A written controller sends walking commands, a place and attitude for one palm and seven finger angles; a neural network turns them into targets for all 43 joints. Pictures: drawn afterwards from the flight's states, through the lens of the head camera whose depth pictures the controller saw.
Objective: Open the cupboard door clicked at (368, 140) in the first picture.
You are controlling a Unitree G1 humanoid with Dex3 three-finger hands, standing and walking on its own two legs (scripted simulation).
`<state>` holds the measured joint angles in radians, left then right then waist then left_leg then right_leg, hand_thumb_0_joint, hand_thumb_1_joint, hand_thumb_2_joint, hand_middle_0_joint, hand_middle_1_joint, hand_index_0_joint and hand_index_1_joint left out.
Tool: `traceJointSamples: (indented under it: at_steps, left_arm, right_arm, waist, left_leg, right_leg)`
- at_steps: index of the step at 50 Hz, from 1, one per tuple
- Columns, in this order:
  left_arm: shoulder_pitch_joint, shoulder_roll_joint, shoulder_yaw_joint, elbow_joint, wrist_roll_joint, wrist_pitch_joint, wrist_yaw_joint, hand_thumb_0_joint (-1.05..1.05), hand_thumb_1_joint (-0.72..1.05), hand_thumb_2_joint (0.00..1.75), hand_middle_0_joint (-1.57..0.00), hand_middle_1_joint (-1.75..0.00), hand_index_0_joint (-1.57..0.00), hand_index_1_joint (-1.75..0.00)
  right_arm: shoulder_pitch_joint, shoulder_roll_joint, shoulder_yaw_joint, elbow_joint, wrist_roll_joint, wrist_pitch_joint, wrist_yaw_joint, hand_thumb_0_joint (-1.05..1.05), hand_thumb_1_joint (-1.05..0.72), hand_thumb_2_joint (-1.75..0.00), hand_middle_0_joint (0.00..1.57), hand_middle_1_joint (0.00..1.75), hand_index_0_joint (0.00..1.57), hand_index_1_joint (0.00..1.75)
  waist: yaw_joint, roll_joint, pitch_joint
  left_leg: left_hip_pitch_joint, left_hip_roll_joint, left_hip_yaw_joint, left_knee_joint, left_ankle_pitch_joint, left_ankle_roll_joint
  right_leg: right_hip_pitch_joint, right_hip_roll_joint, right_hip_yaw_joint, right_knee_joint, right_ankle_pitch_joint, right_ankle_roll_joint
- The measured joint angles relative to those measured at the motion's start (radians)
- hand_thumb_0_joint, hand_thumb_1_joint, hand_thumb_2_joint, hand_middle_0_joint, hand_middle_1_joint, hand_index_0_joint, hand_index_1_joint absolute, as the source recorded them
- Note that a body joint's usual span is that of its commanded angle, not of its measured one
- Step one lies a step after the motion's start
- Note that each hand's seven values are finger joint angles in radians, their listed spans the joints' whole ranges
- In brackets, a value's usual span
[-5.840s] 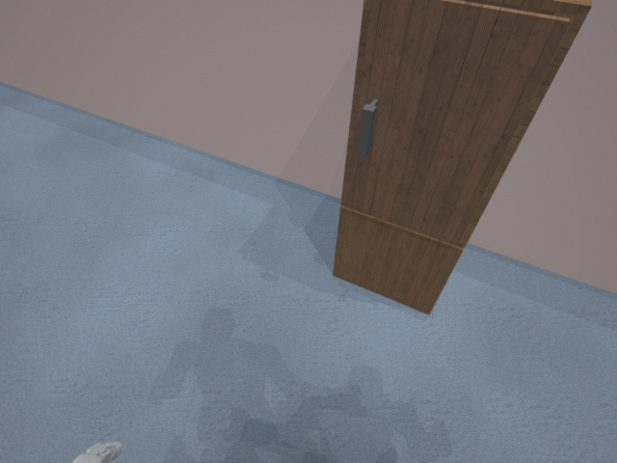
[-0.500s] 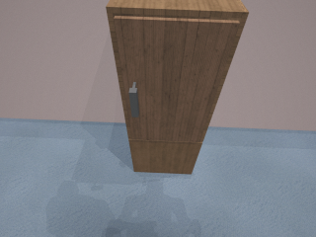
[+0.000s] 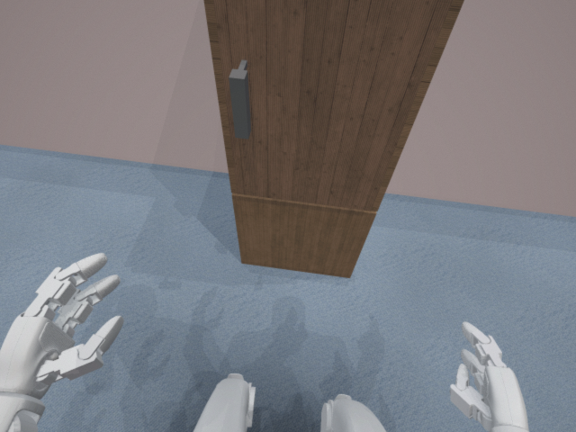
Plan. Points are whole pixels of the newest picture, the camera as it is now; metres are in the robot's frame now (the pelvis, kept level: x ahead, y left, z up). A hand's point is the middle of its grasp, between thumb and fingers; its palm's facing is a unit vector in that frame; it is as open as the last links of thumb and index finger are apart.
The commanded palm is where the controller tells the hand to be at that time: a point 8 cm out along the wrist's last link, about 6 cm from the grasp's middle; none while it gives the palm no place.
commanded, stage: raise the hand with hooked fingers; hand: left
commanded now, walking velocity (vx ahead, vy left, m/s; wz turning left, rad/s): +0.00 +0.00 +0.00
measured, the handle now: (243, 99) +0.65 +0.15 +0.08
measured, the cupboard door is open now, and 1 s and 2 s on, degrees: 0 0 0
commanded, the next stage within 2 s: move the hooked fingers beside the handle in 1.60 s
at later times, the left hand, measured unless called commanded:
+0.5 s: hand (82, 290) +0.26 +0.28 +0.06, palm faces -0.05 -1.00 -0.05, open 12.1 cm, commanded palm +0.24 +0.34 +0.07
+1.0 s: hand (57, 258) +0.29 +0.32 +0.08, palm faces -0.03 -1.00 -0.05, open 13.9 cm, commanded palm +0.27 +0.37 +0.09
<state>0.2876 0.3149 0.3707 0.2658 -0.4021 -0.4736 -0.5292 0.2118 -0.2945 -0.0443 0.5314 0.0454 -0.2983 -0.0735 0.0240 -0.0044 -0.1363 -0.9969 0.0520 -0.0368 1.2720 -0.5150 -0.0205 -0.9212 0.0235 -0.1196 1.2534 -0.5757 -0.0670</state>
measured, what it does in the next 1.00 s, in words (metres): shifts its weight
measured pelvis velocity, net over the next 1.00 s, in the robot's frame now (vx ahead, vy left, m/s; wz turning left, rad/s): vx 0.02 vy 0.05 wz -0.01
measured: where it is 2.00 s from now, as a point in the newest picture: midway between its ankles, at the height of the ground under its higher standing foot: outside the picture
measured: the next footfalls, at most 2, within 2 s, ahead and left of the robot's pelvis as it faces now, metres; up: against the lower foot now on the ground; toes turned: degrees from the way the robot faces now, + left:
none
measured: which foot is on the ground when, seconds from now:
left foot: down 0.00-1.00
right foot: down 0.00-1.00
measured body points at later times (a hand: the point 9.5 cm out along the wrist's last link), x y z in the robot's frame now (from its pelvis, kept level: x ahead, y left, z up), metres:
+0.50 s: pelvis +0.02 +0.04 +0.02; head +0.09 +0.06 +0.46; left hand +0.26 +0.34 +0.07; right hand +0.18 -0.21 -0.05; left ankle +0.06 +0.13 -0.63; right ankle +0.03 -0.08 -0.63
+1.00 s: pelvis +0.02 +0.05 +0.03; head +0.09 +0.08 +0.48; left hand +0.29 +0.37 +0.09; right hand +0.18 -0.19 -0.04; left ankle +0.06 +0.13 -0.63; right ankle +0.03 -0.08 -0.63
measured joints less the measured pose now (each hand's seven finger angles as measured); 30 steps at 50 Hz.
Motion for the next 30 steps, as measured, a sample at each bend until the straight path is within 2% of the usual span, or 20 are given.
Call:
traceJointSamples:
  at_steps: [5,9,12,16,23,30]
  left_arm:
    - [-0.041,0.018,-0.011,-0.037,0.016,0.034,-0.008,0.01,0.40,0.69,-0.24,-0.63,-0.24,-0.62]
    - [-0.073,0.039,-0.012,-0.032,0.019,0.089,-0.022,0.01,0.30,0.65,-0.24,-0.68,-0.24,-0.68]
    - [-0.081,0.045,0.002,-0.026,0.012,0.107,-0.014,0.01,0.24,0.62,-0.25,-0.73,-0.25,-0.73]
    - [-0.081,0.038,0.010,-0.027,0.009,0.105,0.011,0.01,0.14,0.58,-0.25,-0.79,-0.26,-0.79]
    - [-0.064,0.027,-0.013,-0.061,0.033,0.093,0.042,0.01,-0.02,0.51,-0.26,-0.89,-0.27,-0.89]
    - [-0.070,0.039,-0.017,-0.083,0.044,0.091,0.065,0.00,-0.18,0.44,-0.28,-1.00,-0.28,-1.00]
  right_arm:
    - [-0.009,0.033,0.038,0.050,-0.006,0.000,-0.006,0.02,-0.90,-0.90,0.20,0.30,0.20,0.30]
    - [-0.007,0.063,0.059,0.064,-0.008,0.011,0.003,0.02,-0.90,-0.90,0.20,0.30,0.20,0.30]
    - [0.007,0.076,0.063,0.063,-0.010,0.019,0.012,0.02,-0.90,-0.90,0.21,0.30,0.20,0.30]
    - [0.031,0.072,0.059,0.055,-0.011,0.027,0.022,0.02,-0.90,-0.90,0.21,0.30,0.20,0.30]
    - [0.053,0.039,0.047,0.040,-0.011,0.039,0.030,0.02,-0.90,-0.90,0.21,0.30,0.20,0.30]
    - [0.047,0.028,0.048,0.016,-0.012,0.055,0.030,0.02,-0.90,-0.90,0.20,0.30,0.20,0.30]
  waist:
    - [0.008,0.016,0.006]
    - [-0.007,0.028,0.008]
    - [-0.019,0.032,0.004]
    - [-0.028,0.036,-0.001]
    - [-0.037,0.030,-0.002]
    - [-0.040,0.019,0.001]
  left_leg:
    - [-0.010,0.002,-0.022,-0.002,0.000,0.000]
    - [-0.004,0.003,-0.013,-0.028,0.009,0.006]
    - [0.004,0.003,0.004,-0.049,0.013,0.016]
    - [0.011,-0.003,0.021,-0.068,0.016,0.032]
    - [0.018,-0.019,0.037,-0.081,0.016,0.056]
    - [0.033,-0.027,0.040,-0.095,0.020,0.069]
  right_leg:
    - [0.007,0.006,-0.021,-0.026,0.008,-0.001]
    - [0.012,0.007,-0.011,-0.057,0.023,0.009]
    - [0.015,0.006,0.005,-0.078,0.034,0.020]
    - [0.019,0.000,0.022,-0.099,0.043,0.034]
    - [0.029,-0.016,0.037,-0.118,0.048,0.058]
    - [0.051,-0.023,0.039,-0.144,0.058,0.072]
